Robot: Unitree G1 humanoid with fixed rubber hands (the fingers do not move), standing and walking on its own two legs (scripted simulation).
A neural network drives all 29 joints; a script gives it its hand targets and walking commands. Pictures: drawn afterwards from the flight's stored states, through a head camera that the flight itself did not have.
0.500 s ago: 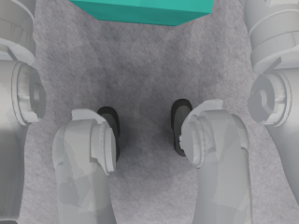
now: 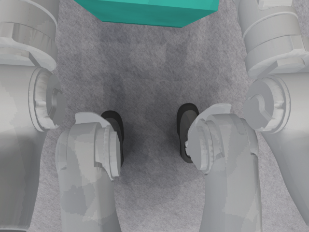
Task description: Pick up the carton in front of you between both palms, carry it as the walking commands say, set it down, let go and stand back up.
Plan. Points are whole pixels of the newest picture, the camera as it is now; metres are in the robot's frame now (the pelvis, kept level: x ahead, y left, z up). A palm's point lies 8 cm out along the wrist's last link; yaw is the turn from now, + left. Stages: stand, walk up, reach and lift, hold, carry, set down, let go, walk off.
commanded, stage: reach and lift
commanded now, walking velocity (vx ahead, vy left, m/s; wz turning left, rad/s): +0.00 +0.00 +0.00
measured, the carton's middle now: out of the picture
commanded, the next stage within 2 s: none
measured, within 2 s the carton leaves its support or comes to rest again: leaves its support in 0.26 s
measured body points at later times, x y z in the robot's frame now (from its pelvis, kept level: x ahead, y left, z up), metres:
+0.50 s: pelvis +0.01 +0.00 +0.03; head +0.32 +0.02 +0.36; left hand +0.56 +0.15 -0.06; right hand +0.55 -0.15 -0.05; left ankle +0.11 +0.13 -0.34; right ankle +0.12 -0.13 -0.34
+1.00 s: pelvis +0.00 -0.01 +0.15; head +0.26 +0.00 +0.52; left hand +0.51 +0.15 +0.09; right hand +0.51 -0.15 +0.09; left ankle +0.10 +0.13 -0.34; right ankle +0.12 -0.13 -0.34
